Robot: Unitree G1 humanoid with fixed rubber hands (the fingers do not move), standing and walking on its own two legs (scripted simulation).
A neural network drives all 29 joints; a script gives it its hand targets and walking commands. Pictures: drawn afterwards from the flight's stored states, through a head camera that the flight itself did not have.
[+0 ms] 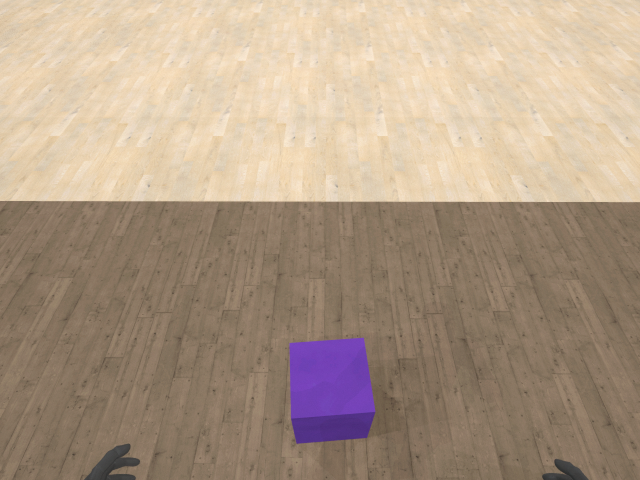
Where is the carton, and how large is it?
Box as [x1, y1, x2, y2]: [289, 338, 374, 443]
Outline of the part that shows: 363,338 289,343 291,420 297,443 366,437 374,414 374,406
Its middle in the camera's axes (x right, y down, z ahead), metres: +0.02 +0.44 +1.11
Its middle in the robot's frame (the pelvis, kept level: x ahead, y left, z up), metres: +0.44 +0.01 -0.66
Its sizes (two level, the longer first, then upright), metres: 0.210 0.200 0.250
